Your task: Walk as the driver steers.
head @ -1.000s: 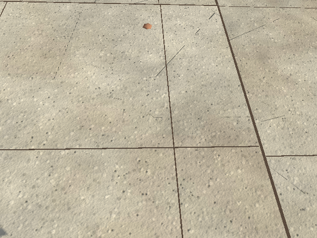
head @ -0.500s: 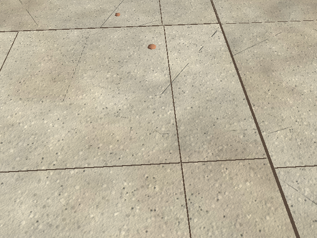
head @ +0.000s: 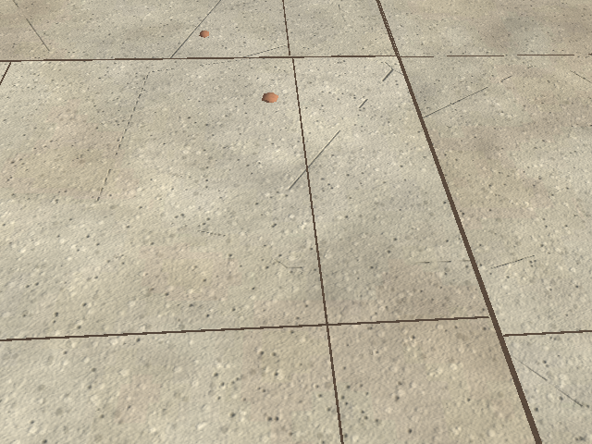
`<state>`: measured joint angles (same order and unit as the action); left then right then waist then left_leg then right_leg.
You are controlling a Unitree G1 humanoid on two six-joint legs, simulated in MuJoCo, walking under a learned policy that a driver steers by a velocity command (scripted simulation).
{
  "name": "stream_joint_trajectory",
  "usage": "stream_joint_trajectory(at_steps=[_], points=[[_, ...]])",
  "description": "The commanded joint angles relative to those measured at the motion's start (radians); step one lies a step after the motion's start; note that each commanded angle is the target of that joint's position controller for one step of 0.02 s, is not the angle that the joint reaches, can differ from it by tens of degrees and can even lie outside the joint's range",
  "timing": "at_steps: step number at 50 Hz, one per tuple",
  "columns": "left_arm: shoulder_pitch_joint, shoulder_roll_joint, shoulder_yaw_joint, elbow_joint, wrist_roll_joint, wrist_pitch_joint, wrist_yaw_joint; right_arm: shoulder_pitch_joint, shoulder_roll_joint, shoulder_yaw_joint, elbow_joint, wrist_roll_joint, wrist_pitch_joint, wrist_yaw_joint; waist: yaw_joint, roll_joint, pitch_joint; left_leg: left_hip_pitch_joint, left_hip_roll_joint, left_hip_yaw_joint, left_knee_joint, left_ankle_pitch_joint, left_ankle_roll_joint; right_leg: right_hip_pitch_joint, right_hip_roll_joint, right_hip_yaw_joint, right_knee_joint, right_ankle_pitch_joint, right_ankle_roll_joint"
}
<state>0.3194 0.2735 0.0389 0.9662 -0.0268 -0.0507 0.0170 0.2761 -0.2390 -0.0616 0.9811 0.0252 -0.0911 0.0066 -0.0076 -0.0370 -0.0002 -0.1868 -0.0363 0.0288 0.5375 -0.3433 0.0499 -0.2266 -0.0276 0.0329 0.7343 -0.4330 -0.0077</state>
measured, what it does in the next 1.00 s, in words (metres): walks ahead: right foot, then left foot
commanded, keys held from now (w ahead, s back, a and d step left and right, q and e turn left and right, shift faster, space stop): w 0.90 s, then w+e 0.10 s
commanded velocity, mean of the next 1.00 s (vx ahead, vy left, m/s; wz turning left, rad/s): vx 0.46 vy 0.00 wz -0.01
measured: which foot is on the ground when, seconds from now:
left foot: down 0.00-0.38, up 0.40-0.90, down 0.92-1.00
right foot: up 0.00-0.36, down 0.38-0.94, up 0.96-1.00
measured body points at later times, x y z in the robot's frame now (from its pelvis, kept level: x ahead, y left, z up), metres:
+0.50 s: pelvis +0.25 -0.06 +0.00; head +0.27 -0.06 +0.45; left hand +0.39 +0.21 -0.11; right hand +0.26 -0.32 -0.14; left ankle +0.11 +0.09 -0.63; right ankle +0.32 -0.14 -0.73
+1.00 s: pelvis +0.53 +0.00 +0.00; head +0.57 +0.01 +0.44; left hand +0.52 +0.28 -0.15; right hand +0.72 -0.25 -0.10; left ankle +0.62 +0.10 -0.73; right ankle +0.36 -0.14 -0.66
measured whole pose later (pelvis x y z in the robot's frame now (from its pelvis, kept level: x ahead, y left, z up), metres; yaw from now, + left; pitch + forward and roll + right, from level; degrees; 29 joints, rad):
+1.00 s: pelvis +0.53 +0.00 +0.00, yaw -1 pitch +2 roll -1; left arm 0.37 0.28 0.04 0.98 -0.03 -0.06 0.00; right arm 0.06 -0.25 -0.04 0.83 0.00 -0.11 0.03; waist 0.05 -0.01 0.04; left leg -0.44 0.01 0.05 0.54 -0.14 0.05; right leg -0.20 0.02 0.05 0.96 -0.49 -0.04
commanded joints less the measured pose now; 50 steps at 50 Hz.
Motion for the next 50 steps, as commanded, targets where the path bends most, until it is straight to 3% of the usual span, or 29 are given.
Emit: stream_joint_trajectory(at_steps=[1,2,3,5,7,9,11,13,15,17,18,19,20,21,22,23,24,25,27,31,36,41,44,45,46,47,48,49,50], points=[[-0.181,0.107,0.019,-0.149,-0.021,-0.065,-0.011,0.212,-0.140,-0.025,0.023,-0.024,-0.026,0.008,-0.086,0.166,0.059,0.457,0.381,-0.599,-0.294,0.177,0.244,-0.658,0.008,0.059,0.434,-0.082,-0.031],[-0.166,0.093,0.016,-0.140,-0.026,-0.069,-0.018,0.186,-0.128,-0.020,0.013,-0.024,-0.028,0.009,-0.065,0.130,0.051,0.467,0.358,-0.516,-0.295,0.212,0.218,-0.695,-0.025,0.053,0.461,-0.009,-0.051],[-0.194,0.093,0.018,-0.148,-0.019,-0.071,-0.025,0.172,-0.116,-0.011,0.012,-0.019,-0.023,0.011,-0.059,0.097,0.074,0.460,0.343,-0.439,-0.310,0.296,0.193,-0.729,-0.054,0.035,0.442,0.055,-0.059],[-0.224,0.069,0.017,-0.161,-0.003,-0.067,-0.043,0.180,-0.074,0.008,0.019,-0.020,-0.004,0.007,-0.048,0.117,0.071,0.396,0.287,-0.304,-0.339,0.427,0.150,-0.668,-0.084,-0.005,0.359,0.145,-0.048],[-0.265,0.032,0.005,-0.181,0.007,-0.057,-0.057,0.169,-0.089,0.010,0.012,-0.018,0.009,-0.007,-0.046,0.116,0.084,0.297,0.251,-0.221,-0.380,0.452,0.149,-0.595,-0.074,-0.050,0.235,0.227,-0.011],[-0.365,0.001,-0.013,-0.222,0.009,-0.053,-0.061,0.145,-0.128,0.007,0.000,-0.020,0.011,-0.023,-0.057,0.108,0.120,0.153,0.210,-0.150,-0.426,0.413,0.138,-0.468,-0.044,-0.086,0.034,0.338,0.012],[-0.419,0.015,-0.015,-0.246,0.004,-0.048,-0.058,0.181,-0.163,0.000,0.011,-0.018,0.005,-0.029,-0.068,0.133,0.133,0.095,0.217,-0.134,-0.471,0.377,0.135,-0.352,-0.011,-0.105,-0.094,0.420,0.014],[-0.436,0.049,-0.007,-0.261,-0.004,-0.044,-0.057,0.194,-0.169,-0.005,0.024,-0.005,-0.001,-0.030,-0.053,0.145,0.150,0.133,0.250,-0.127,-0.476,0.385,0.124,-0.324,-0.009,-0.076,-0.164,0.460,-0.010],[-0.418,0.083,0.006,-0.265,-0.003,-0.046,-0.059,0.183,-0.172,-0.010,0.027,-0.003,0.002,-0.028,-0.019,0.141,0.127,0.214,0.278,-0.111,-0.415,0.535,0.100,-0.289,0.000,-0.063,-0.204,0.451,-0.045],[-0.278,0.128,0.034,-0.231,-0.001,-0.043,-0.054,0.158,-0.190,-0.019,0.019,-0.015,0.018,-0.026,0.065,0.164,0.009,0.267,0.273,-0.077,-0.222,0.877,0.070,-0.112,0.046,-0.089,-0.182,0.393,-0.086],[-0.118,0.158,0.056,-0.179,-0.004,-0.037,-0.047,0.152,-0.177,-0.015,0.013,-0.022,0.029,-0.026,0.140,0.155,-0.084,0.218,0.233,-0.047,-0.028,0.952,0.046,0.084,0.070,-0.109,-0.183,0.376,-0.113],[0.052,0.204,0.073,-0.140,0.002,-0.030,-0.037,0.159,-0.147,-0.001,-0.008,-0.035,0.034,-0.026,0.199,0.083,-0.197,0.001,0.191,-0.033,0.261,0.713,0.021,0.376,-0.071,0.054,-0.157,0.314,-0.163],[0.128,0.280,0.085,-0.110,0.020,-0.029,-0.045,0.307,0.020,0.043,-0.016,-0.028,0.016,-0.013,0.109,-0.230,-0.370,-0.344,-0.013,-0.044,0.663,-0.020,-0.038,0.665,-0.334,0.586,-0.314,-0.011,-0.335],[0.092,0.183,0.058,-0.113,0.014,-0.033,-0.050,0.246,-0.065,0.027,-0.006,-0.005,-0.012,-0.005,0.134,-0.177,-0.330,-0.451,-0.003,-0.179,0.804,-0.205,-0.015,0.603,-0.336,0.769,-0.484,-0.144,-0.316],[-0.014,0.146,0.045,-0.126,0.012,-0.041,-0.050,0.133,-0.140,0.004,-0.050,0.025,-0.029,-0.001,0.107,-0.128,-0.144,-0.536,0.051,-0.154,0.843,-0.133,0.005,0.445,-0.318,0.624,-0.504,-0.111,-0.269],[-0.100,0.125,0.038,-0.144,0.017,-0.049,-0.052,0.071,-0.149,0.004,-0.067,0.024,-0.037,-0.008,0.074,-0.028,-0.067,-0.498,0.108,-0.133,0.799,-0.033,0.016,0.285,-0.284,0.490,-0.524,0.016,-0.247],[-0.150,0.103,0.032,-0.148,0.028,-0.056,-0.057,0.048,-0.142,-0.002,-0.070,0.009,-0.034,-0.016,0.040,0.010,-0.020,-0.451,0.146,-0.121,0.740,0.031,0.013,0.155,-0.247,0.379,-0.542,0.148,-0.234],[-0.176,0.082,0.026,-0.147,0.040,-0.063,-0.059,0.073,-0.127,-0.005,-0.065,-0.001,-0.021,-0.020,0.001,-0.017,-0.020,-0.379,0.178,-0.131,0.697,0.070,0.013,0.078,-0.210,0.299,-0.565,0.211,-0.221],[-0.172,0.073,0.024,-0.131,0.034,-0.069,-0.061,0.095,-0.090,-0.003,-0.062,-0.007,0.003,-0.023,-0.024,-0.033,-0.008,-0.333,0.192,-0.120,0.635,0.083,0.001,0.003,-0.183,0.225,-0.611,0.252,-0.232],[-0.093,0.124,0.035,-0.094,0.030,-0.070,-0.037,-0.056,-0.100,-0.006,-0.122,-0.024,0.017,-0.027,-0.002,0.000,0.058,-0.471,0.211,-0.104,0.432,0.237,-0.044,0.003,-0.183,0.157,-0.665,0.299,-0.248],[0.001,0.148,0.037,-0.063,0.015,-0.055,-0.015,-0.235,-0.073,0.008,-0.172,-0.019,-0.002,-0.010,0.060,0.007,0.071,-0.439,0.158,-0.049,0.116,0.470,-0.061,0.060,-0.143,0.052,-0.658,0.365,-0.201],[0.092,0.155,0.042,-0.017,0.008,-0.028,-0.013,-0.363,-0.083,0.017,-0.228,-0.006,-0.013,0.020,0.094,0.003,0.093,-0.468,0.129,-0.048,-0.017,0.404,-0.038,0.239,-0.205,0.056,-0.582,0.418,-0.193],[0.075,0.176,0.051,-0.017,0.007,-0.011,-0.009,-0.316,-0.125,0.004,-0.232,-0.004,-0.020,0.032,0.044,-0.033,0.050,-0.370,0.095,-0.028,-0.055,0.280,0.004,0.318,-0.236,0.064,-0.480,0.620,-0.167],[0.052,0.179,0.051,-0.023,0.009,-0.005,-0.009,-0.224,-0.152,-0.011,-0.208,-0.005,-0.022,0.030,-0.012,-0.042,-0.008,-0.233,0.062,0.002,-0.079,0.268,0.027,0.312,-0.210,0.037,-0.369,0.792,-0.149],[0.056,0.148,0.039,-0.030,0.014,-0.002,-0.010,-0.057,-0.205,-0.038,-0.158,-0.009,-0.023,0.022,-0.084,-0.027,-0.118,0.025,0.066,-0.007,-0.073,0.287,0.063,0.220,-0.153,0.008,-0.169,0.835,-0.122],[0.067,0.100,0.016,-0.063,0.038,-0.006,-0.010,0.138,-0.288,-0.060,-0.126,-0.024,-0.020,0.010,-0.141,0.102,-0.288,0.348,0.281,-0.249,-0.038,0.296,0.132,-0.006,-0.077,-0.035,0.166,0.529,-0.086],[0.187,-0.023,-0.016,-0.060,0.020,-0.029,-0.020,0.165,-0.320,-0.065,-0.103,-0.025,-0.013,0.017,-0.069,0.358,-0.393,0.622,0.468,-0.696,-0.169,0.080,0.270,-0.384,0.096,0.001,0.457,-0.131,-0.035],[0.106,0.113,0.015,-0.051,-0.011,-0.046,-0.018,0.133,-0.207,-0.036,-0.119,-0.021,-0.015,0.016,-0.111,0.216,-0.305,0.550,0.435,-0.673,-0.225,-0.012,0.222,-0.484,0.042,0.121,0.555,-0.141,-0.049],[0.020,0.154,0.030,-0.078,-0.031,-0.055,-0.017,0.053,-0.168,-0.023,-0.132,-0.023,-0.020,0.012,-0.097,0.178,-0.167,0.416,0.404,-0.504,-0.246,0.050,0.173,-0.524,-0.005,0.107,0.553,-0.039,-0.062]])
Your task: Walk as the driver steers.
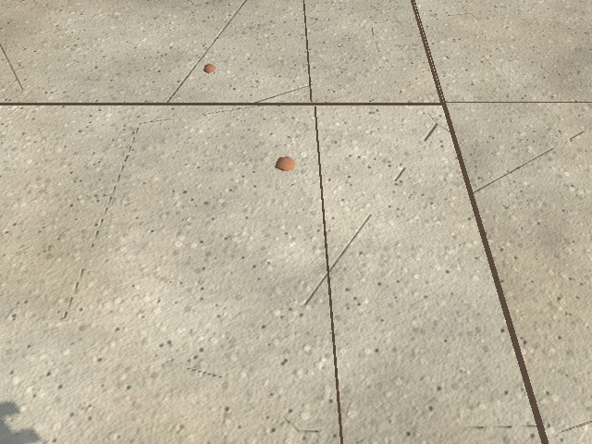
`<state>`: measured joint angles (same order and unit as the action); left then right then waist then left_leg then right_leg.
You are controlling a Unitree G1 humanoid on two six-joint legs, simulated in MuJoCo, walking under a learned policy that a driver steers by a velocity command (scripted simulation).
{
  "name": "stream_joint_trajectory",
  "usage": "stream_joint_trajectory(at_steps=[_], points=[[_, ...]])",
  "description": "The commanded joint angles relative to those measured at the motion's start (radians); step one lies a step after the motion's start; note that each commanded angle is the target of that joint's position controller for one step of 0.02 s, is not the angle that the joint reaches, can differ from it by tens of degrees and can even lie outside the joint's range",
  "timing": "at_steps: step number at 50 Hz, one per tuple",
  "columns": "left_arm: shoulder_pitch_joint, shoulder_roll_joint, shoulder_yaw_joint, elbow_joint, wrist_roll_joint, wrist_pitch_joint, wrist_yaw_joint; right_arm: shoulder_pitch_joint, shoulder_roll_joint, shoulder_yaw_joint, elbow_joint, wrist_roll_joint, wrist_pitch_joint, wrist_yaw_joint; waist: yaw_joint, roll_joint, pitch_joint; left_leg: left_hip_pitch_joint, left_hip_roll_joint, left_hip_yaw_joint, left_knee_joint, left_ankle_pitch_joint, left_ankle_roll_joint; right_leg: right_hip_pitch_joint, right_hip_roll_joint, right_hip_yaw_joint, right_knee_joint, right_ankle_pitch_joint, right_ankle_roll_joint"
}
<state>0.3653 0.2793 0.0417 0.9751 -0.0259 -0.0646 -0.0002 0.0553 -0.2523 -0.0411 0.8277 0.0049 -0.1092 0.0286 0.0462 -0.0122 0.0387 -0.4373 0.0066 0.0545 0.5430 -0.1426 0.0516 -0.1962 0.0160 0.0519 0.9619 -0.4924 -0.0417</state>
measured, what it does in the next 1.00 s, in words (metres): walks ahead, turning right: right foot, then left foot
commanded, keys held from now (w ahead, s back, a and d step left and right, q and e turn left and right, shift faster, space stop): w+e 1.00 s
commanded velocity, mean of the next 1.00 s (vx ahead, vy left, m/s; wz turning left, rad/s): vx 0.50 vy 0.00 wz -0.51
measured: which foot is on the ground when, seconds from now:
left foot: down 0.00-0.46, up 0.48-0.94, down 0.96-1.00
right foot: up 0.00-0.46, down 0.48-0.98, up 1.00-1.00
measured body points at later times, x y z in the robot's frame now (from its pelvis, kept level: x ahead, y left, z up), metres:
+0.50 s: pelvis +0.27 -0.05 -0.01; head +0.31 -0.07 +0.43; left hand +0.53 +0.14 -0.10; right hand +0.22 -0.33 -0.15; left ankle +0.10 +0.10 -0.69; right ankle +0.36 -0.15 -0.73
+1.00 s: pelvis +0.56 -0.12 -0.01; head +0.59 -0.14 +0.44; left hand +0.74 +0.11 -0.12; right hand +0.63 -0.45 -0.08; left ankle +0.72 -0.08 -0.73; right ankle +0.37 -0.15 -0.71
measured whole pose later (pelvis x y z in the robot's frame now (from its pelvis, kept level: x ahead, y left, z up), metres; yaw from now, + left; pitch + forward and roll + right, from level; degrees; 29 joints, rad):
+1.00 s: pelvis +0.56 -0.12 -0.01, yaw -33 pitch +3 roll +2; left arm 0.38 0.30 0.09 0.78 -0.02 -0.03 0.02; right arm 0.02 -0.26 -0.05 0.72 -0.01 -0.14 0.02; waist 0.07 -0.02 0.01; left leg -0.47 -0.04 -0.01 0.51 -0.09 0.01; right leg -0.14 0.10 0.23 0.75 -0.49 -0.06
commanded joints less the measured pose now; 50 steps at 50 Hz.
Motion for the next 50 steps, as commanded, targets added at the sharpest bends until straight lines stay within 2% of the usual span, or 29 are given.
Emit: stream_joint_trajectory(at_steps=[1,2,4,6,9,13,16,18,21,22,23,24,25,26,27,28,29,30,32,34,37,39,42,44,46,47,48,49,50], points=[[-0.058,0.136,0.028,-0.089,-0.027,-0.040,0.008,0.200,-0.131,-0.035,0.010,-0.006,-0.006,-0.010,-0.116,0.082,-0.143,0.535,0.323,-0.418,-0.284,-0.054,0.148,-0.510,-0.097,0.068,0.284,0.114,-0.020],[-0.071,0.122,0.035,-0.087,-0.014,-0.032,0.012,0.155,-0.102,-0.029,0.009,-0.008,-0.009,-0.008,-0.092,0.076,-0.085,0.441,0.285,-0.328,-0.323,0.002,0.132,-0.480,-0.123,0.066,0.229,0.174,-0.011],[-0.031,0.076,0.035,-0.079,-0.012,-0.006,0.008,0.129,-0.084,-0.026,0.020,-0.022,-0.017,-0.008,-0.050,0.109,-0.063,0.341,0.249,-0.215,-0.377,0.073,0.120,-0.393,-0.151,0.067,0.193,0.237,0.000],[-0.043,0.049,0.035,-0.093,-0.012,0.014,0.007,0.133,-0.100,-0.033,0.036,-0.023,-0.023,-0.012,-0.035,0.090,-0.030,0.302,0.245,-0.130,-0.405,0.162,0.129,-0.421,-0.157,0.063,0.168,0.276,0.011],[-0.111,0.046,0.037,-0.131,-0.002,0.021,0.004,0.151,-0.123,-0.041,0.051,-0.026,-0.020,-0.027,-0.042,0.068,0.003,0.314,0.238,-0.037,-0.429,0.222,0.132,-0.496,-0.153,0.072,0.040,0.405,0.029],[-0.241,0.023,0.025,-0.183,0.007,0.011,-0.021,0.174,-0.151,-0.046,0.058,-0.017,-0.009,-0.045,-0.081,0.050,0.035,0.339,0.220,0.075,-0.447,0.235,0.109,-0.468,-0.137,-0.015,-0.196,0.565,0.024],[-0.336,0.013,0.017,-0.235,0.008,0.011,-0.040,0.239,-0.169,-0.053,0.080,-0.005,0.011,-0.051,-0.115,0.034,0.060,0.457,0.256,0.109,-0.412,0.291,0.105,-0.514,-0.127,-0.055,-0.286,0.549,0.004],[-0.370,0.018,0.018,-0.268,0.004,0.012,-0.054,0.259,-0.178,-0.058,0.088,0.003,0.029,-0.052,-0.113,0.041,0.063,0.538,0.282,0.128,-0.361,0.378,0.096,-0.534,-0.113,-0.080,-0.317,0.484,-0.018],[-0.311,0.065,0.041,-0.288,0.000,0.019,-0.066,0.225,-0.218,-0.071,0.068,0.010,0.054,-0.062,-0.047,0.095,-0.011,0.584,0.287,0.167,-0.180,0.809,0.063,-0.379,-0.027,-0.161,-0.320,0.342,-0.072],[-0.220,0.097,0.060,-0.274,-0.003,0.022,-0.065,0.213,-0.229,-0.074,0.061,0.010,0.063,-0.065,0.009,0.107,-0.064,0.567,0.278,0.176,-0.041,0.913,0.050,-0.258,0.013,-0.180,-0.322,0.304,-0.097],[-0.065,0.149,0.091,-0.238,-0.005,0.024,-0.056,0.191,-0.229,-0.072,0.052,0.014,0.068,-0.067,0.095,0.089,-0.142,0.478,0.242,0.194,0.167,0.868,0.020,-0.030,0.051,-0.173,-0.393,0.356,-0.135],[0.075,0.239,0.126,-0.206,-0.004,0.035,-0.031,0.208,-0.194,-0.058,0.030,-0.005,0.059,-0.067,0.139,-0.035,-0.231,0.229,0.188,0.195,0.480,0.506,-0.026,0.266,-0.072,0.049,-0.428,0.347,-0.192],[0.030,0.318,0.131,-0.219,-0.005,0.025,-0.028,0.307,-0.037,-0.012,-0.018,-0.027,0.025,-0.044,-0.002,-0.252,-0.317,-0.212,-0.037,0.055,0.806,-0.435,-0.080,0.573,-0.308,0.628,-0.535,0.199,-0.386],[0.061,0.232,0.105,-0.240,0.005,0.013,-0.032,0.183,-0.124,-0.024,-0.038,0.015,-0.021,-0.027,0.078,-0.126,-0.381,-0.327,-0.030,-0.148,0.884,-0.452,-0.053,0.605,-0.344,0.764,-0.666,0.130,-0.385],[0.017,0.184,0.092,-0.237,0.012,0.000,-0.033,0.098,-0.159,-0.035,-0.067,0.047,-0.043,-0.020,0.075,-0.082,-0.235,-0.397,0.019,-0.148,0.847,-0.349,-0.025,0.503,-0.320,0.617,-0.684,0.208,-0.334],[-0.052,0.152,0.082,-0.249,0.007,-0.008,-0.033,0.094,-0.152,-0.033,-0.062,0.034,-0.052,-0.027,0.025,0.008,-0.153,-0.351,0.065,-0.145,0.755,-0.260,-0.017,0.348,-0.274,0.490,-0.683,0.314,-0.297],[-0.119,0.119,0.073,-0.265,0.008,-0.009,-0.032,0.103,-0.159,-0.042,-0.048,0.008,-0.048,-0.034,-0.016,0.025,-0.104,-0.279,0.094,-0.140,0.671,-0.214,-0.026,0.213,-0.232,0.393,-0.692,0.421,-0.271],[-0.149,0.101,0.064,-0.281,0.019,-0.011,-0.028,0.128,-0.166,-0.049,-0.046,0.000,-0.034,-0.034,-0.048,0.003,-0.097,-0.208,0.114,-0.148,0.629,-0.181,-0.037,0.132,-0.206,0.344,-0.712,0.488,-0.263],[-0.149,0.115,0.066,-0.286,0.015,-0.013,-0.019,0.140,-0.145,-0.049,-0.056,-0.012,-0.010,-0.035,-0.068,-0.005,-0.082,-0.166,0.116,-0.130,0.546,-0.152,-0.071,0.048,-0.182,0.293,-0.739,0.575,-0.265],[-0.116,0.147,0.075,-0.281,0.012,-0.014,-0.004,0.087,-0.121,-0.043,-0.080,-0.022,0.004,-0.040,-0.058,-0.007,-0.059,-0.179,0.102,-0.110,0.435,-0.069,-0.103,-0.002,-0.157,0.240,-0.750,0.628,-0.259],[-0.070,0.159,0.078,-0.273,0.006,-0.003,0.012,-0.028,-0.093,-0.031,-0.119,-0.020,0.003,-0.038,-0.015,-0.038,-0.037,-0.158,0.060,-0.101,0.196,0.127,-0.120,-0.036,-0.100,0.187,-0.734,0.582,-0.209],[-0.041,0.158,0.078,-0.266,0.004,0.003,0.015,-0.091,-0.083,-0.024,-0.141,-0.012,-0.002,-0.029,0.014,-0.061,-0.033,-0.109,0.027,-0.094,0.068,0.225,-0.116,-0.048,-0.087,0.189,-0.724,0.511,-0.180],[0.003,0.154,0.078,-0.249,-0.001,0.010,0.015,-0.150,-0.105,-0.027,-0.173,0.002,-0.013,-0.016,0.037,-0.075,-0.028,-0.087,0.005,-0.112,-0.021,0.241,-0.101,0.006,-0.116,0.257,-0.679,0.453,-0.168],[0.014,0.147,0.076,-0.245,-0.001,0.018,0.021,-0.150,-0.129,-0.035,-0.181,0.003,-0.024,-0.006,0.029,-0.083,-0.032,-0.081,-0.002,-0.131,-0.068,0.183,-0.083,0.078,-0.142,0.320,-0.618,0.438,-0.161],[-0.001,0.152,0.079,-0.250,0.003,0.026,0.027,-0.097,-0.153,-0.045,-0.172,0.005,-0.035,-0.003,-0.005,-0.116,-0.042,-0.017,-0.008,-0.128,-0.086,0.092,-0.054,0.113,-0.158,0.368,-0.556,0.492,-0.149],[-0.022,0.140,0.074,-0.259,0.005,0.028,0.026,-0.010,-0.171,-0.056,-0.150,0.001,-0.041,-0.007,-0.053,-0.123,-0.079,0.103,-0.016,-0.107,-0.125,0.099,-0.028,0.102,-0.128,0.359,-0.488,0.558,-0.129],[-0.037,0.098,0.058,-0.275,0.011,0.025,0.020,0.117,-0.208,-0.071,-0.131,-0.015,-0.046,-0.013,-0.117,-0.095,-0.188,0.329,0.064,-0.165,-0.101,0.102,0.025,0.032,-0.075,0.313,-0.306,0.561,-0.097],[0.034,0.040,0.040,-0.300,0.009,0.020,0.019,0.270,-0.285,-0.091,-0.117,-0.034,-0.042,-0.023,-0.132,0.079,-0.354,0.703,0.283,-0.461,-0.095,-0.002,0.142,-0.242,0.043,0.191,0.025,0.339,-0.024],[0.112,0.045,0.029,-0.316,-0.009,0.014,0.019,0.319,-0.272,-0.092,-0.085,-0.014,-0.027,-0.015,-0.104,0.351,-0.425,0.849,0.431,-0.837,-0.200,-0.233,0.236,-0.494,0.078,0.134,0.263,-0.108,0.008]])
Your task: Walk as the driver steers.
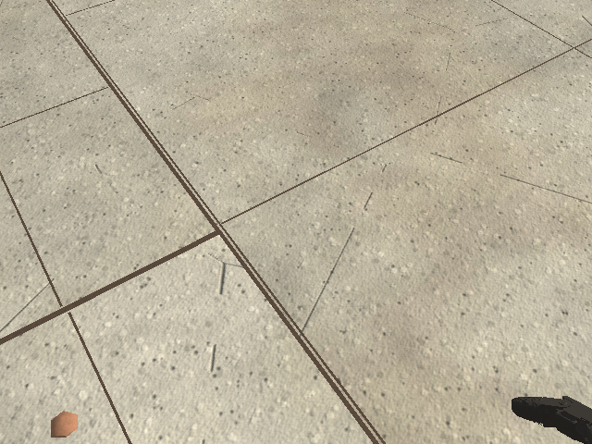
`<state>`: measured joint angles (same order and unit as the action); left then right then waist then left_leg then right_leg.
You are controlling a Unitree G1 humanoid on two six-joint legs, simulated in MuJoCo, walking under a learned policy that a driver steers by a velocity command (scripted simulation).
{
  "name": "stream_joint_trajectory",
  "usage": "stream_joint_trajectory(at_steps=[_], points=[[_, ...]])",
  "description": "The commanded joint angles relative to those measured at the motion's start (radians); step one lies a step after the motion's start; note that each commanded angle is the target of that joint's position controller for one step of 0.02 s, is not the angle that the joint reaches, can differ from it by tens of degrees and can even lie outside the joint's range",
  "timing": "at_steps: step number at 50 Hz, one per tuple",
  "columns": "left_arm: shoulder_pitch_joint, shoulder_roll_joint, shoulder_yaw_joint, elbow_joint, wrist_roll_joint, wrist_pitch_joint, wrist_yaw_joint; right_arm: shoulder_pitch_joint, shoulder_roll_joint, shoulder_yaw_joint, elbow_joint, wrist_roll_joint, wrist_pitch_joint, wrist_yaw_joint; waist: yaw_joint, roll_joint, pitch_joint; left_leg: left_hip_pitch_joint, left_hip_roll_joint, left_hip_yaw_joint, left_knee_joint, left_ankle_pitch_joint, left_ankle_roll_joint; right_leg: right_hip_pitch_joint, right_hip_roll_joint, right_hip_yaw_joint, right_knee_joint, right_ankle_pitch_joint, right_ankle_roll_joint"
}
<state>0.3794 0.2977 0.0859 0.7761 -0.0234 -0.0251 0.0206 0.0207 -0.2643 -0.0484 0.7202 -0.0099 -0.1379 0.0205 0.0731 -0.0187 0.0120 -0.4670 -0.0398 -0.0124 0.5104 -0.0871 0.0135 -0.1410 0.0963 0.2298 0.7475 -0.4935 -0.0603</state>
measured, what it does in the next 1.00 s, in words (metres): walks ahead: right foot, then left foot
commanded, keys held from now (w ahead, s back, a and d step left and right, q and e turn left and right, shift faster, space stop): w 0.52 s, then w+q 0.48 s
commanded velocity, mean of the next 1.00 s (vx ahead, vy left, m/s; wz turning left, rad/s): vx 0.50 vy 0.00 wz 0.03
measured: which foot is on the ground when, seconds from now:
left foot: down 0.00-0.44, up 0.46-0.94, down 0.96-1.00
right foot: up 0.00-0.42, down 0.44-0.96, up 0.98-1.00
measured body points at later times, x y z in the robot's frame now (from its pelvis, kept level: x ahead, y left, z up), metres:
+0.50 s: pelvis +0.26 -0.05 +0.00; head +0.29 -0.07 +0.45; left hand +0.51 +0.16 -0.06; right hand +0.23 -0.34 -0.13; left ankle +0.12 +0.12 -0.68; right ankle +0.33 -0.16 -0.72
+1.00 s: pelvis +0.53 -0.05 +0.00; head +0.57 -0.04 +0.45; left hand +0.57 +0.25 -0.13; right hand +0.75 -0.28 -0.09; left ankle +0.63 +0.05 -0.72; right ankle +0.35 -0.17 -0.67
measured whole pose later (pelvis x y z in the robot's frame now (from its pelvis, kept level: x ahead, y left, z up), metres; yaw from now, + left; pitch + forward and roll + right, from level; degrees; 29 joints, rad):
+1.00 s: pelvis +0.53 -0.05 +0.00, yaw +7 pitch +2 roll -1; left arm 0.27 0.30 0.08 0.85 -0.02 -0.08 0.00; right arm 0.10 -0.29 -0.06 0.70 0.01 -0.06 0.05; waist 0.03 0.01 0.05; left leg -0.50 -0.03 0.02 0.60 -0.12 0.12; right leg -0.07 -0.03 -0.14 0.80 -0.37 0.07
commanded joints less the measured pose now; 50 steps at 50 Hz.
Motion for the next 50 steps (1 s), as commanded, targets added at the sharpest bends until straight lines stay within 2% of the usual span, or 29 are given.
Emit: stream_joint_trajectory(at_steps=[1,2,3,4,5,7,10,12,14,17,19,21,22,23,24,25,26,27,29,33,37,39,43,45,46,47,48,49,50], points=[[0.056,0.122,0.005,-0.097,-0.020,-0.026,-0.002,0.307,-0.169,-0.060,0.004,0.019,0.009,-0.007,-0.148,0.224,-0.260,0.773,0.447,-0.719,-0.208,-0.448,0.239,-0.637,-0.072,-0.021,0.565,-0.052,0.034],[-0.034,0.141,0.009,-0.108,-0.012,-0.022,-0.003,0.267,-0.131,-0.048,-0.002,0.014,0.020,-0.009,-0.157,0.136,-0.141,0.639,0.399,-0.566,-0.220,-0.408,0.198,-0.643,-0.105,-0.062,0.579,0.032,0.038],[-0.085,0.123,0.007,-0.121,0.001,-0.023,-0.005,0.226,-0.117,-0.040,0.004,0.004,0.026,-0.007,-0.137,0.084,-0.054,0.498,0.353,-0.457,-0.248,-0.295,0.186,-0.617,-0.131,-0.081,0.534,0.091,0.039],[-0.106,0.108,0.010,-0.128,0.008,-0.023,-0.008,0.204,-0.097,-0.032,0.011,-0.003,0.026,-0.006,-0.115,0.089,-0.015,0.410,0.317,-0.380,-0.273,-0.208,0.181,-0.583,-0.158,-0.081,0.479,0.129,0.035],[-0.094,0.086,0.006,-0.127,0.003,-0.022,-0.013,0.195,-0.092,-0.029,0.017,-0.008,0.024,-0.004,-0.093,0.111,-0.003,0.352,0.291,-0.322,-0.296,-0.153,0.179,-0.536,-0.173,-0.088,0.441,0.147,0.033],[-0.092,0.047,-0.004,-0.130,0.000,-0.018,-0.018,0.201,-0.099,-0.032,0.034,0.005,0.016,0.000,-0.079,0.122,-0.001,0.313,0.276,-0.246,-0.334,-0.067,0.199,-0.510,-0.183,-0.114,0.352,0.157,0.036],[-0.168,0.024,-0.020,-0.160,0.018,-0.026,-0.023,0.217,-0.150,-0.046,0.054,0.016,0.014,-0.002,-0.086,0.094,0.000,0.321,0.280,-0.168,-0.366,0.057,0.221,-0.520,-0.206,-0.150,0.173,0.273,0.050],[-0.235,0.010,-0.030,-0.175,0.016,-0.038,-0.034,0.227,-0.170,-0.050,0.062,0.023,0.024,-0.006,-0.107,0.083,0.005,0.314,0.250,-0.096,-0.370,0.105,0.201,-0.478,-0.198,-0.181,0.026,0.393,0.052],[-0.289,0.011,-0.031,-0.181,0.011,-0.047,-0.042,0.259,-0.185,-0.052,0.074,0.026,0.031,-0.007,-0.128,0.085,-0.002,0.303,0.230,-0.045,-0.358,0.131,0.184,-0.401,-0.169,-0.218,-0.060,0.498,0.059],[-0.348,0.035,-0.023,-0.202,-0.002,-0.052,-0.052,0.306,-0.196,-0.052,0.098,0.036,0.041,-0.008,-0.139,0.099,0.020,0.360,0.261,-0.043,-0.317,0.120,0.168,-0.391,-0.165,-0.202,-0.137,0.538,0.042],[-0.357,0.054,-0.017,-0.210,0.001,-0.055,-0.058,0.320,-0.207,-0.057,0.110,0.040,0.051,-0.011,-0.127,0.109,0.024,0.413,0.294,-0.059,-0.271,0.150,0.154,-0.378,-0.152,-0.210,-0.183,0.460,0.017],[-0.249,0.085,0.002,-0.181,0.006,-0.058,-0.058,0.302,-0.213,-0.057,0.114,0.043,0.063,-0.015,-0.051,0.102,-0.029,0.423,0.276,-0.029,-0.120,0.325,0.126,-0.212,-0.116,-0.249,-0.247,0.420,-0.020],[-0.115,0.128,0.026,-0.137,0.011,-0.058,-0.051,0.313,-0.187,-0.047,0.114,0.040,0.067,-0.017,0.009,0.072,-0.112,0.368,0.224,0.015,0.067,0.377,0.098,-0.016,-0.104,-0.261,-0.263,0.435,-0.047],[0.013,0.242,0.055,-0.127,0.030,-0.058,-0.043,0.381,-0.114,-0.017,0.081,0.025,0.055,-0.013,0.030,-0.094,-0.271,0.061,0.137,0.080,0.424,0.150,0.031,0.354,-0.337,0.038,-0.247,0.401,-0.174],[0.080,0.253,0.060,-0.102,0.014,-0.053,-0.047,0.414,-0.062,0.007,0.077,0.023,0.036,-0.009,0.030,-0.259,-0.381,-0.180,0.027,0.010,0.668,-0.441,0.009,0.505,-0.452,0.391,-0.385,0.167,-0.265],[0.067,0.178,0.033,-0.098,0.007,-0.055,-0.051,0.328,-0.150,-0.016,0.063,0.047,0.022,-0.003,0.049,-0.190,-0.286,-0.292,0.069,-0.063,0.759,-0.451,0.030,0.451,-0.438,0.380,-0.434,0.131,-0.233],[-0.012,0.147,0.019,-0.110,0.007,-0.056,-0.051,0.250,-0.175,-0.022,0.036,0.054,0.018,-0.004,0.031,-0.130,-0.174,-0.319,0.107,-0.047,0.755,-0.369,0.039,0.336,-0.413,0.267,-0.448,0.225,-0.205],[-0.078,0.109,0.007,-0.117,0.014,-0.055,-0.053,0.221,-0.170,-0.022,0.035,0.042,0.022,-0.006,0.002,-0.061,-0.114,-0.296,0.137,-0.041,0.713,-0.306,0.033,0.231,-0.383,0.167,-0.468,0.326,-0.190],[-0.148,0.072,-0.001,-0.117,0.027,-0.066,-0.054,0.237,-0.144,-0.025,0.040,0.035,0.046,-0.003,-0.055,-0.066,-0.059,-0.203,0.180,-0.060,0.630,-0.222,0.021,0.078,-0.345,0.056,-0.534,0.401,-0.171],[-0.152,0.096,0.011,-0.074,0.030,-0.094,-0.045,0.212,-0.097,-0.017,0.028,0.037,0.080,-0.006,-0.081,-0.045,0.001,-0.224,0.170,-0.082,0.506,-0.080,0.003,0.009,-0.339,-0.098,-0.622,0.515,-0.165],[-0.151,0.118,0.016,-0.044,0.027,-0.099,-0.030,0.107,-0.075,-0.006,-0.005,0.027,0.067,0.015,-0.048,-0.033,0.024,-0.165,0.134,-0.032,0.222,0.173,0.015,-0.003,-0.292,-0.259,-0.643,0.552,-0.115],[-0.119,0.135,0.019,-0.019,0.023,-0.097,-0.027,0.042,-0.068,-0.002,-0.031,0.028,0.060,0.027,-0.022,-0.022,0.028,-0.141,0.117,-0.003,0.144,0.232,0.027,0.029,-0.303,-0.290,-0.640,0.549,-0.104],[-0.093,0.148,0.026,0.022,0.011,-0.079,-0.019,-0.007,-0.093,-0.011,-0.075,0.034,0.055,0.049,-0.020,-0.022,0.045,-0.232,0.130,-0.033,0.067,0.201,0.067,0.232,-0.358,-0.324,-0.552,0.616,-0.072],[-0.115,0.165,0.032,0.017,0.016,-0.063,-0.010,0.011,-0.110,-0.020,-0.081,0.029,0.054,0.058,-0.039,-0.030,0.022,-0.178,0.084,0.033,0.059,0.116,0.089,0.269,-0.355,-0.359,-0.453,0.830,-0.051],[-0.130,0.181,0.037,0.013,0.014,-0.056,-0.006,0.054,-0.124,-0.028,-0.080,0.026,0.058,0.056,-0.066,-0.047,-0.010,-0.099,0.055,0.065,0.071,0.052,0.108,0.259,-0.353,-0.369,-0.372,0.983,-0.043],[-0.155,0.193,0.041,0.010,0.007,-0.054,-0.006,0.165,-0.151,-0.044,-0.059,0.026,0.065,0.050,-0.131,-0.055,-0.062,0.065,0.037,0.071,0.066,0.034,0.135,0.196,-0.347,-0.370,-0.232,1.051,-0.029],[-0.179,0.167,0.034,0.003,-0.004,-0.061,-0.008,0.335,-0.202,-0.075,-0.006,0.023,0.075,0.031,-0.214,-0.005,-0.122,0.303,0.010,0.058,0.027,0.099,0.170,0.074,-0.290,-0.385,-0.014,0.990,0.007],[-0.080,0.068,0.005,-0.033,0.002,-0.079,-0.026,0.370,-0.326,-0.110,0.005,0.011,0.083,0.009,-0.160,0.316,-0.171,0.678,0.208,-0.256,-0.012,0.149,0.318,-0.363,-0.118,-0.420,0.418,0.284,0.095],[-0.109,0.072,-0.015,-0.065,0.005,-0.108,-0.037,0.360,-0.278,-0.096,-0.038,0.018,0.080,0.011,-0.171,0.286,-0.281,0.790,0.294,-0.591,-0.138,-0.073,0.400,-0.559,-0.042,-0.220,0.572,-0.024,0.082]])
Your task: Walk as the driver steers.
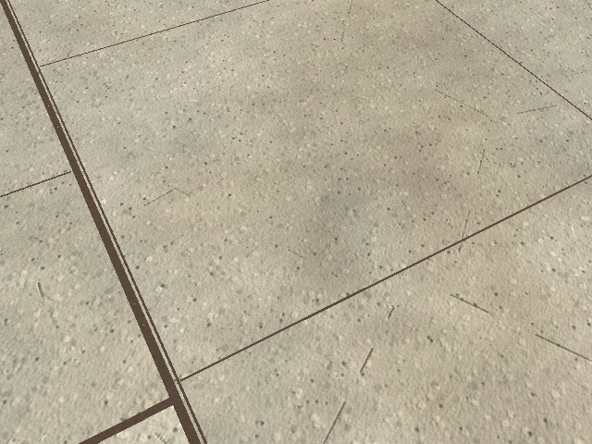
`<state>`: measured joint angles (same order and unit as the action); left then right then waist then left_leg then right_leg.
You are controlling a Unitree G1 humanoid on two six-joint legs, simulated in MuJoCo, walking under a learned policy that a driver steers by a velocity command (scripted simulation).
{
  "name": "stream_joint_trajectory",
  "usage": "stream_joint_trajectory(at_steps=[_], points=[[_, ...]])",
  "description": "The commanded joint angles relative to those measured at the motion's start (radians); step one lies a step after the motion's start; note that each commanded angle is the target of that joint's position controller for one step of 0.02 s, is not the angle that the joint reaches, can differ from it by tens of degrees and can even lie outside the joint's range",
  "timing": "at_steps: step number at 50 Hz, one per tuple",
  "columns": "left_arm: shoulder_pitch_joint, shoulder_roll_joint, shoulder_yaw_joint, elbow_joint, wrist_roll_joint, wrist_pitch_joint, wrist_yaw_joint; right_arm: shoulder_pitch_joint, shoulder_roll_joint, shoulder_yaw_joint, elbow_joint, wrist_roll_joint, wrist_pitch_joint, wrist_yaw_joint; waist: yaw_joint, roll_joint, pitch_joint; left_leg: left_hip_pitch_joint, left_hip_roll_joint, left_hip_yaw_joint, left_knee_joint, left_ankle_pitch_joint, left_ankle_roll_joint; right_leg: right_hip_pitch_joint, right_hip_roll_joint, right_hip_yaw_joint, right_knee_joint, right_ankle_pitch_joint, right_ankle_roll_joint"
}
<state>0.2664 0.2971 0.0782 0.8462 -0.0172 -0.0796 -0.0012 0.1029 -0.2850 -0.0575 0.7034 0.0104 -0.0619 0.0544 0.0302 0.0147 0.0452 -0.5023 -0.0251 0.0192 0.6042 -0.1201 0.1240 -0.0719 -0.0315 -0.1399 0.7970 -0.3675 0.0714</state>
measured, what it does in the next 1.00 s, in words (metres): goes down, turning left: right foot 0.04 m lower, then left foot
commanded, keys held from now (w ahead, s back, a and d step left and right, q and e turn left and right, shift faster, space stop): w+q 0.52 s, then q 0.06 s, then no key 0.42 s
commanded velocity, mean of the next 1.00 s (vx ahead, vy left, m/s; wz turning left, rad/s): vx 0.36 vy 0.00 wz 0.44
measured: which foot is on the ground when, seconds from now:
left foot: down 0.00-0.38, up 0.40-0.82, down 0.84-1.00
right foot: up 0.00-0.36, down 0.38-0.84, up 0.86-1.00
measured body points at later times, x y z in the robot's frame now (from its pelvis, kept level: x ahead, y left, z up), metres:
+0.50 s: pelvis +0.29 -0.05 -0.03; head +0.30 -0.07 +0.42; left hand +0.35 +0.24 -0.13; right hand +0.44 -0.30 -0.16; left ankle +0.16 +0.08 -0.64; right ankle +0.36 -0.15 -0.76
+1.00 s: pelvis +0.44 +0.02 -0.03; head +0.46 +0.04 +0.42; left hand +0.40 +0.31 -0.16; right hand +0.71 -0.11 -0.12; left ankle +0.47 +0.14 -0.76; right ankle +0.46 -0.14 -0.71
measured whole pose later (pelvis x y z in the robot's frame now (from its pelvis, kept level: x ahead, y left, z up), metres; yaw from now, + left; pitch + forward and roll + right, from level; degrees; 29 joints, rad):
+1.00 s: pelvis +0.44 +0.02 -0.03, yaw +26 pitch +2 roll +0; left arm 0.18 0.29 0.04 0.88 0.00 0.00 0.01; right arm 0.10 -0.21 -0.03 0.67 -0.02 -0.01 0.01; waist 0.03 -0.02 0.04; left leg -0.40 -0.04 0.00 0.49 -0.11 0.05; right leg -0.39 -0.06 0.02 0.95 -0.55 0.08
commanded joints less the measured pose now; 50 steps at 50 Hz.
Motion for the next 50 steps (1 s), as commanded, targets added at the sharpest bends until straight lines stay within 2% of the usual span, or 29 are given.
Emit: stream_joint_trajectory(at_steps=[1,2,3,4,7,9,11,16,18,19,20,21,22,23,24,25,27,30,34,38,40,41,42,43,44,45,46,48,50], points=[[-0.071,0.140,0.008,-0.158,-0.025,-0.073,-0.025,0.255,-0.212,-0.073,-0.040,0.007,-0.002,-0.020,-0.148,0.174,-0.264,0.768,0.281,-0.581,-0.282,-0.082,0.258,-0.676,0.021,0.219,0.481,-0.112,-0.099],[-0.103,0.135,0.007,-0.168,-0.021,-0.076,-0.025,0.218,-0.176,-0.065,-0.045,0.008,-0.006,-0.016,-0.114,0.083,-0.194,0.656,0.251,-0.523,-0.290,-0.033,0.226,-0.652,-0.012,0.232,0.376,-0.051,-0.113],[-0.118,0.128,0.010,-0.166,0.007,-0.074,-0.020,0.192,-0.146,-0.059,-0.048,0.008,-0.010,-0.015,-0.090,0.018,-0.162,0.580,0.233,-0.489,-0.293,0.027,0.207,-0.625,-0.032,0.239,0.304,-0.024,-0.108],[-0.108,0.120,0.013,-0.162,0.019,-0.065,-0.016,0.165,-0.128,-0.054,-0.053,0.006,-0.009,-0.021,-0.060,0.007,-0.146,0.507,0.222,-0.465,-0.304,0.058,0.203,-0.574,-0.055,0.249,0.237,-0.002,-0.095],[-0.127,0.088,0.004,-0.163,0.020,-0.040,-0.017,0.128,-0.144,-0.057,-0.068,0.002,0.000,-0.046,-0.036,0.027,-0.083,0.301,0.187,-0.395,-0.339,0.044,0.195,-0.473,-0.045,0.219,0.022,0.066,-0.044],[-0.176,0.055,-0.013,-0.172,0.029,-0.038,-0.022,0.126,-0.176,-0.069,-0.063,0.005,0.006,-0.066,-0.049,0.044,-0.076,0.186,0.128,-0.311,-0.332,0.011,0.159,-0.372,-0.013,0.199,-0.140,0.282,-0.027],[-0.208,0.060,-0.016,-0.176,0.027,-0.041,-0.035,0.143,-0.174,-0.073,-0.054,0.006,0.009,-0.080,-0.068,0.053,-0.078,0.124,0.097,-0.284,-0.290,-0.074,0.122,-0.294,0.018,0.196,-0.235,0.502,-0.022],[-0.230,0.086,-0.010,-0.194,0.007,-0.045,-0.050,0.211,-0.136,-0.072,-0.039,0.006,0.007,-0.091,-0.064,0.062,-0.052,0.161,0.132,-0.387,-0.110,-0.278,0.071,-0.283,-0.021,0.273,-0.286,0.470,-0.056],[-0.138,0.089,0.004,-0.157,0.005,-0.048,-0.044,0.218,-0.110,-0.067,-0.038,0.000,0.012,-0.089,-0.017,0.055,-0.063,0.151,0.107,-0.380,0.007,-0.310,0.035,-0.174,-0.022,0.244,-0.316,0.395,-0.077],[-0.029,0.094,0.015,-0.119,0.009,-0.050,-0.040,0.229,-0.063,-0.054,-0.032,0.002,0.011,-0.084,0.030,0.023,-0.086,0.087,0.050,-0.341,0.163,-0.388,0.001,-0.048,-0.041,0.238,-0.314,0.357,-0.087],[0.103,0.135,0.029,-0.091,0.024,-0.052,-0.037,0.277,0.018,-0.029,-0.025,0.000,0.012,-0.074,0.065,-0.137,-0.176,-0.072,-0.038,-0.230,0.547,-0.566,-0.050,0.158,-0.181,0.386,-0.279,0.322,-0.113],[0.110,0.193,0.031,-0.113,0.032,-0.043,-0.036,0.440,0.035,-0.022,-0.026,0.007,0.005,-0.071,-0.035,-0.329,-0.196,-0.276,-0.068,-0.223,0.841,-0.626,-0.088,0.261,-0.337,0.695,-0.303,0.430,-0.191],[0.130,0.250,0.056,-0.074,0.013,-0.032,-0.041,0.444,-0.052,-0.033,-0.058,0.054,-0.002,-0.072,-0.031,-0.381,-0.223,-0.437,-0.011,-0.199,0.904,-0.455,-0.095,0.278,-0.434,0.964,-0.472,-0.102,-0.278],[0.077,0.168,0.039,-0.098,0.011,-0.031,-0.035,0.290,-0.114,-0.047,-0.059,0.056,0.002,-0.083,0.022,-0.202,-0.109,-0.460,0.038,-0.191,0.903,-0.340,-0.095,0.176,-0.375,0.879,-0.546,-0.300,-0.259],[-0.008,0.117,0.016,-0.113,0.030,-0.027,-0.026,0.186,-0.132,-0.055,-0.078,0.036,0.012,-0.090,0.021,-0.113,-0.024,-0.435,0.054,-0.189,0.834,-0.226,-0.098,0.046,-0.325,0.738,-0.564,-0.207,-0.236],[-0.047,0.092,0.005,-0.114,0.043,-0.030,-0.021,0.173,-0.126,-0.057,-0.080,0.020,0.023,-0.090,-0.001,-0.121,0.001,-0.370,0.088,-0.197,0.802,-0.178,-0.111,-0.044,-0.298,0.656,-0.562,-0.072,-0.241],[-0.075,0.064,0.000,-0.092,0.037,-0.037,-0.005,0.184,-0.097,-0.060,-0.082,0.010,0.034,-0.081,-0.032,-0.163,0.003,-0.284,0.118,-0.196,0.703,-0.151,-0.121,-0.103,-0.229,0.463,-0.570,0.156,-0.215],[-0.038,0.084,0.011,-0.063,0.037,-0.042,0.007,0.164,-0.056,-0.054,-0.099,0.004,0.037,-0.075,-0.030,-0.121,-0.029,-0.245,0.098,-0.141,0.519,-0.094,-0.147,-0.066,-0.199,0.257,-0.538,0.724,-0.223],[-0.018,0.104,0.014,-0.034,0.016,-0.006,0.026,0.074,0.022,-0.021,-0.122,-0.003,0.030,-0.054,0.001,-0.106,-0.081,-0.105,0.070,-0.048,0.165,0.065,-0.146,-0.026,-0.172,0.126,-0.531,0.842,-0.228],[0.007,0.135,0.021,-0.002,-0.006,0.013,0.024,0.007,-0.006,-0.024,-0.145,-0.006,0.026,-0.027,0.013,-0.106,-0.089,-0.006,0.045,-0.025,-0.006,0.071,-0.109,0.037,-0.206,0.127,-0.480,0.829,-0.229],[-0.023,0.148,0.025,0.002,-0.018,0.017,0.022,0.063,-0.043,-0.037,-0.132,-0.014,0.023,-0.026,-0.036,-0.107,-0.110,0.099,0.020,-0.014,-0.108,0.074,-0.066,0.052,-0.199,0.129,-0.384,0.875,-0.206],[-0.021,0.136,0.021,0.007,-0.019,0.018,0.019,0.131,-0.073,-0.051,-0.107,-0.019,0.021,-0.032,-0.073,-0.079,-0.149,0.229,-0.004,0.003,-0.192,0.178,-0.037,0.034,-0.158,0.107,-0.280,0.863,-0.177],[0.015,0.106,0.009,0.006,0.003,0.012,0.015,0.189,-0.143,-0.068,-0.098,-0.030,0.023,-0.046,-0.086,-0.003,-0.222,0.430,0.093,-0.090,-0.163,0.550,0.009,-0.078,-0.101,0.068,-0.123,0.676,-0.122],[0.075,0.035,-0.024,-0.017,0.046,0.002,0.003,0.230,-0.193,-0.063,-0.110,-0.061,0.029,-0.061,-0.066,0.195,-0.338,0.741,0.367,-0.400,-0.071,1.032,0.187,-0.383,0.013,0.054,0.209,-0.004,-0.048],[0.138,0.027,-0.035,0.018,0.043,0.010,-0.013,0.215,-0.096,-0.024,-0.103,-0.047,0.032,-0.061,-0.044,0.191,-0.480,0.737,0.459,-0.488,-0.076,1.080,0.280,-0.375,-0.002,0.221,0.330,-0.366,-0.025],[0.110,0.095,-0.019,0.018,0.007,0.028,-0.019,0.171,-0.066,-0.018,-0.094,-0.025,0.038,-0.047,-0.052,0.141,-0.418,0.647,0.399,-0.433,-0.130,0.792,0.269,-0.415,-0.029,0.235,0.359,-0.343,-0.010],[0.028,0.096,-0.016,0.004,-0.004,0.043,-0.011,0.104,-0.053,-0.014,-0.093,-0.017,0.039,-0.041,-0.046,0.086,-0.292,0.545,0.331,-0.374,-0.174,0.574,0.204,-0.469,-0.047,0.209,0.328,-0.310,-0.005],[-0.015,0.095,-0.009,0.005,0.012,0.082,0.015,0.000,-0.070,-0.016,-0.089,-0.021,0.044,-0.044,-0.005,0.065,-0.170,0.311,0.258,-0.288,-0.253,0.325,0.123,-0.396,-0.064,0.196,0.188,-0.212,0.014],[0.026,0.061,-0.016,0.024,0.020,0.099,0.028,-0.033,-0.092,-0.027,-0.080,-0.038,0.052,-0.050,0.018,0.103,-0.152,0.179,0.219,-0.234,-0.293,0.202,0.108,-0.269,-0.036,0.161,0.075,-0.120,0.025]])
